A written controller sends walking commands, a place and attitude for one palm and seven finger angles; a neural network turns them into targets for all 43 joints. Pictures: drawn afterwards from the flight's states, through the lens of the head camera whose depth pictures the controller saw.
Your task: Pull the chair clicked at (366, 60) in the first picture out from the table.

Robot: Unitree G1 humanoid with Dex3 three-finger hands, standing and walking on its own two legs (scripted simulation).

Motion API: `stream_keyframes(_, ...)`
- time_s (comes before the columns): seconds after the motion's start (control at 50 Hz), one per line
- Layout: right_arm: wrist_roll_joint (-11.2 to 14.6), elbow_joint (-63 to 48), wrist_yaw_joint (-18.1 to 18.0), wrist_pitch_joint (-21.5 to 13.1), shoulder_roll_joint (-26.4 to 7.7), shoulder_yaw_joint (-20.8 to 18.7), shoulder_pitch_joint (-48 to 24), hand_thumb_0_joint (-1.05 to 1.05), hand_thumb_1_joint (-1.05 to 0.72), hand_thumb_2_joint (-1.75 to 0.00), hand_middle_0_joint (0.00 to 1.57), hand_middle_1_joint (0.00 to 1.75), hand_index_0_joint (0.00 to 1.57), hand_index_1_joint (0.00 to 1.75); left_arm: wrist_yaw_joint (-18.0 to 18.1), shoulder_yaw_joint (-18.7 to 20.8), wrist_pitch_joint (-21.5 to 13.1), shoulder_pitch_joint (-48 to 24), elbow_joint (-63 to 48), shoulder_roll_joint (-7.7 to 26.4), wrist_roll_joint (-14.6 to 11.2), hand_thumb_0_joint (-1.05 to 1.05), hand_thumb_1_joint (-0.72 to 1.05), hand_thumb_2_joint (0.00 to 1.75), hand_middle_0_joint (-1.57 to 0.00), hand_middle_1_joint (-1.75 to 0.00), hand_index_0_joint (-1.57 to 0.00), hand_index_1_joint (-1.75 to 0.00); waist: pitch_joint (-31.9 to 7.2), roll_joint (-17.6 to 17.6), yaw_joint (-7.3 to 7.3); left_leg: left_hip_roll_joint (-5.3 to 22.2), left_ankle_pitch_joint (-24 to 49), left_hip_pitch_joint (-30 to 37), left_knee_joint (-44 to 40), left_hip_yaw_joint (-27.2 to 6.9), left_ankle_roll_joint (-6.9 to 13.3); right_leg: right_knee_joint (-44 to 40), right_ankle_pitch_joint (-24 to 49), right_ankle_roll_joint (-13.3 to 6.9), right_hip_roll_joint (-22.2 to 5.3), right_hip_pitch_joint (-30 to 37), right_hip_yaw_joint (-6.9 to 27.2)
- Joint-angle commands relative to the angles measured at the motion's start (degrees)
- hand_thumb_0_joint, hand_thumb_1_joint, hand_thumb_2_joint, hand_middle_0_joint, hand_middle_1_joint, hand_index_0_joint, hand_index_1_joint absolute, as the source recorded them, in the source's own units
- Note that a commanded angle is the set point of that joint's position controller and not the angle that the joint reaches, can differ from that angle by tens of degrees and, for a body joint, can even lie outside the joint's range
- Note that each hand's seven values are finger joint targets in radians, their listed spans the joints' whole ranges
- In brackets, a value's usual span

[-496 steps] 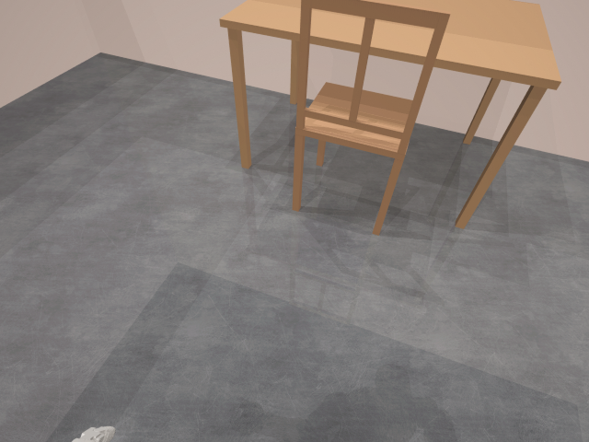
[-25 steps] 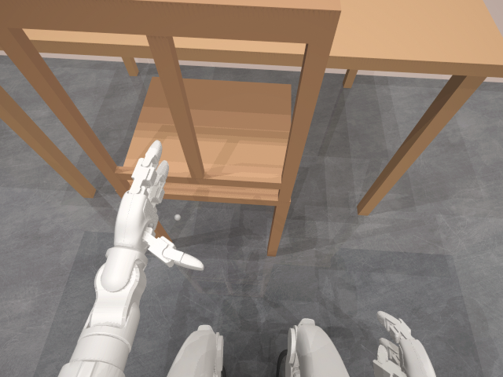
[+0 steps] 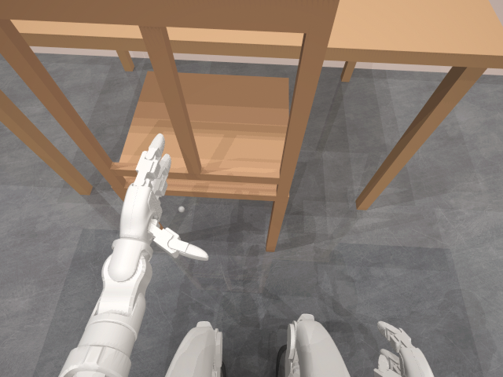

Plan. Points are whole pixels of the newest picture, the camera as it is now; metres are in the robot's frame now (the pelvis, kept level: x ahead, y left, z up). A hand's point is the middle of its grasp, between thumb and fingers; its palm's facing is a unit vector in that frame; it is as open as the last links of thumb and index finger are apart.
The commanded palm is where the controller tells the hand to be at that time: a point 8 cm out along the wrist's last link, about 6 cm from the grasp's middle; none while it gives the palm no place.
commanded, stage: aim the fingers beside a spindle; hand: left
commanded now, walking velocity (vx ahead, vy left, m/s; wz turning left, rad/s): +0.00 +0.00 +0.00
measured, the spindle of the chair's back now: (179, 117) +0.52 +0.13 +0.06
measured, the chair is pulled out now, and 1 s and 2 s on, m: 0.00 0.00 0.00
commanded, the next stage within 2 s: push the fingers through the gap in 0.24 s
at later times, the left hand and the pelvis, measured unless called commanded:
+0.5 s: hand (182, 205) +0.37 +0.12 +0.02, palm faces -0.08 -1.00 -0.04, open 17.0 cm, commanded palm +0.36 +0.17 +0.02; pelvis +0.00 +0.00 +0.00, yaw +0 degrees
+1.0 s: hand (186, 174) +0.43 +0.11 +0.02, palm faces -0.08 -1.00 -0.04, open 17.0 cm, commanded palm +0.41 +0.17 +0.02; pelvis +0.00 +0.01 +0.00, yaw -1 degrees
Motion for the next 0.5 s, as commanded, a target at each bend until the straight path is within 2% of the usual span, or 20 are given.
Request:
stream_keyframes(0.0,0.2,-6.6,-0.2,-2.7,-7.4,-3.6,2.0,0.0,-0.9,-0.9,0.2,0.3,0.2,0.3,0.1,1.7,-4.1,-12.2,-12.8,4.8,-0.6,0.0,-0.5,0.3,-0.06,-0.08,-0.06,-0.08,-24.7,-0.3,-0.62,-1.7,17.4,9.8,-9.3,-2.4,0.4,-8.9,15.4,0.1,1.6,20.4,4.5)
stream_keyframes(0.02,0.2,-6.8,-0.1,-2.6,-7.4,-3.5,1.9,0.0,-0.9,-0.9,0.2,0.3,0.2,0.3,0.1,1.5,-3.8,-11.1,-12.5,4.3,-0.7,0.0,-0.5,0.3,-0.06,-0.08,-0.06,-0.08,-24.1,-1.7,-0.74,-1.7,17.4,9.3,-9.4,-2.4,0.5,-9.1,15.7,0.2,1.6,20.7,4.4)
stream_keyframes(0.08,0.3,-6.6,0.0,-2.2,-7.7,-3.5,1.7,0.0,-0.9,-0.9,0.2,0.3,0.2,0.3,0.4,0.8,-3.4,-13.1,-11.6,4.3,0.1,0.0,-0.5,0.3,-0.06,-0.08,-0.06,-0.08,-22.3,-1.2,-1.45,-1.6,16.1,8.8,-9.2,-2.7,0.4,-8.8,13.9,0.2,1.7,18.2,3.9)
stream_keyframes(0.1,0.2,-6.7,0.0,-2.0,-7.7,-3.4,1.6,0.0,-0.9,-0.9,0.2,0.3,0.2,0.3,0.7,1.5,-3.4,-13.0,-11.3,4.8,0.1,0.0,-0.5,0.3,-0.06,-0.08,-0.06,-0.08,-22.1,-1.3,-0.98,-1.7,15.2,8.4,-9.4,-2.7,0.4,-8.8,12.8,0.2,1.7,18.3,4.0)
stream_keyframes(0.12,0.2,-6.8,0.0,-2.1,-7.7,-3.4,1.4,0.0,-0.9,-0.9,0.2,0.3,0.2,0.3,1.0,1.1,-3.6,-14.2,-12.0,4.6,0.2,0.0,-0.5,0.3,-0.06,-0.08,-0.06,-0.08,-22.4,-1.1,-1.32,-1.7,15.1,8.8,-9.2,-2.8,0.4,-8.8,12.7,0.2,1.7,17.9,4.1)
stream_keyframes(0.14,0.1,-7.0,0.0,-2.0,-7.6,-3.5,1.4,0.0,-0.9,-0.9,0.2,0.3,0.2,0.3,1.2,1.5,-3.7,-13.8,-12.2,4.7,0.1,0.0,-0.5,0.3,-0.06,-0.08,-0.06,-0.08,-23.3,-1.5,-0.98,-1.8,15.0,8.6,-9.1,-2.6,0.5,-8.9,12.7,0.2,1.7,18.6,4.3)
stream_keyframes(0.16,0.1,-7.3,-0.2,-2.0,-7.9,-3.4,1.3,0.0,-0.9,-0.9,0.2,0.3,0.2,0.3,1.7,3.0,-3.9,-13.5,-12.4,6.3,0.4,0.0,-0.5,0.3,-0.06,-0.08,-0.06,-0.08,-23.9,-1.5,-0.59,-1.8,15.9,8.7,-9.2,-2.9,0.5,-8.3,13.2,0.0,1.8,18.9,4.0)
stream_keyframes(0.2,0.0,-7.3,0.1,-1.9,-7.4,-3.4,1.4,0.0,-0.9,-0.9,0.2,0.3,0.2,0.3,1.7,0.4,-4.0,-13.4,-13.4,3.6,0.5,0.0,-0.5,0.3,-0.06,-0.08,-0.06,-0.08,-24.7,0.2,-0.81,-1.7,17.5,10.5,-9.2,-2.8,0.3,-8.1,14.8,0.0,1.7,18.9,3.9)
stream_keyframes(0.22,0.0,-7.2,0.1,-1.8,-7.6,-3.4,1.5,0.0,-0.9,-0.9,0.2,0.3,0.2,0.3,1.9,0.9,-4.1,-13.6,-13.5,4.2,0.4,0.0,-0.5,0.3,-0.06,-0.08,-0.06,-0.08,-24.9,-0.7,-0.87,-1.6,18.1,10.7,-9.2,-3.1,0.3,-8.0,15.3,0.0,1.7,18.9,3.8)
stream_keyframes(0.24,0.0,-7.3,0.1,-1.7,-7.5,-3.5,1.4,0.0,-0.9,-0.9,0.2,0.3,0.2,0.3,1.9,0.0,-3.9,-13.2,-13.2,3.4,0.6,0.0,-0.5,0.3,-0.06,-0.08,-0.06,-0.08,-24.6,-1.1,-1.06,-1.7,17.5,10.2,-9.1,-2.7,0.3,-8.3,15.0,0.2,1.7,19.1,3.9)
stream_keyframes(0.26,0.0,-7.2,0.0,-1.8,-7.7,-3.5,1.5,0.0,-0.9,-0.9,0.2,0.3,0.2,0.3,2.0,1.2,-3.9,-13.4,-13.2,4.6,0.5,0.0,-0.5,0.3,-0.06,-0.08,-0.06,-0.08,-25.1,-1.4,-1.16,-1.7,18.1,9.9,-8.8,-2.9,0.5,-8.1,15.7,0.1,1.8,19.4,3.9)
stream_keyframes(0.3,0.1,-7.3,0.1,-1.6,-7.6,-3.4,1.4,0.0,-0.9,-0.9,0.2,0.3,0.2,0.3,1.8,1.1,-3.5,-11.8,-12.4,4.1,0.3,0.0,-0.5,0.3,-0.06,-0.08,-0.06,-0.08,-24.2,-2.6,-1.0,-1.8,16.9,9.0,-9.0,-2.6,0.5,-8.7,15.3,0.3,1.8,20.4,4.2)
stream_keyframes(0.32,0.2,-7.3,0.1,-1.5,-7.6,-3.4,1.3,0.0,-0.9,-0.9,0.2,0.3,0.2,0.3,1.7,1.9,-3.5,-11.5,-12.3,5.0,0.3,0.0,-0.5,0.3,-0.06,-0.08,-0.06,-0.08,-23.6,-2.5,-0.72,-1.8,16.2,8.4,-9.3,-2.5,0.4,-8.9,14.8,0.2,1.7,20.6,4.3)
stream_keyframes(0.34,0.1,-7.3,0.0,-1.5,-7.6,-3.3,1.2,0.0,-0.9,-0.9,0.2,0.3,0.2,0.3,1.7,1.6,-3.5,-12.7,-13.3,5.0,0.3,0.0,-0.5,0.3,-0.06,-0.08,-0.06,-0.08,-24.6,-1.9,-0.85,-1.9,16.7,8.4,-9.0,-2.3,0.5,-8.8,15.5,0.2,1.6,21.0,4.6)
stream_keyframes(0.36,0.1,-7.2,-0.1,-1.5,-7.7,-3.3,1.4,0.0,-0.9,-0.9,0.2,0.3,0.2,0.3,1.8,1.7,-3.3,-13.4,-12.1,5.4,0.8,0.0,-0.5,0.3,-0.06,-0.08,-0.06,-0.08,-23.5,-1.0,-1.14,-1.8,16.8,8.7,-9.0,-2.7,0.4,-8.4,15.1,0.1,1.8,19.6,4.0)
stream_keyframes(0.4,0.1,-6.4,-0.2,-1.5,-7.6,-3.3,1.5,0.0,-0.9,-0.9,0.2,0.3,0.2,0.3,1.8,0.7,-3.5,-17.6,-11.9,4.4,0.6,0.0,-0.5,0.3,-0.06,-0.08,-0.06,-0.08,-23.1,-1.8,-2.34,-1.7,16.1,8.9,-8.6,-2.9,0.5,-8.6,14.2,0.3,1.7,18.3,4.1)
stream_keyframes(0.46,0.0,-6.1,-0.5,-1.6,-7.9,-3.2,1.8,0.0,-0.9,-0.9,0.2,0.3,0.2,0.3,1.9,2.8,-3.9,-19.0,-10.3,6.5,0.5,0.0,-0.5,0.3,-0.06,-0.08,-0.06,-0.08,-23.9,-1.2,-1.86,-1.9,15.8,8.2,-8.5,-2.8,0.5,-8.5,13.8,0.1,1.8,19.0,4.3)
stream_keyframes(0.48,-0.1,-5.7,-0.5,-1.8,-7.7,-3.2,1.8,0.0,-0.9,-0.9,0.2,0.3,0.2,0.3,1.8,1.9,-4.1,-20.9,-10.6,5.6,0.5,0.0,-0.5,0.3,-0.06,-0.08,-0.06,-0.08,-24.8,-0.3,-2.46,-1.8,16.1,9.1,-8.3,-2.8,0.5,-8.4,14.1,0.3,1.8,18.4,4.3)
